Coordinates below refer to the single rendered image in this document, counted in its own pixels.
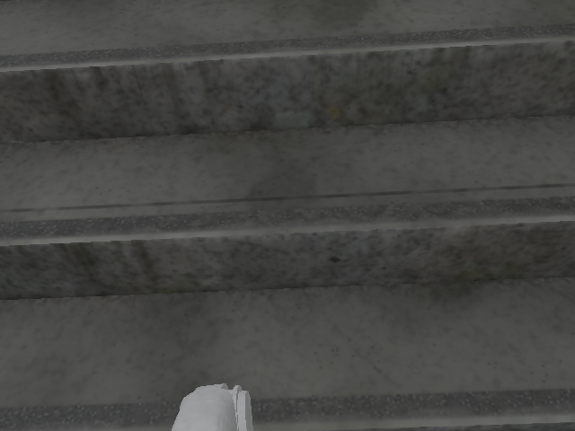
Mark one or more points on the robot left thigh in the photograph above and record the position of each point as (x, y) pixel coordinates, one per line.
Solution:
(215, 408)

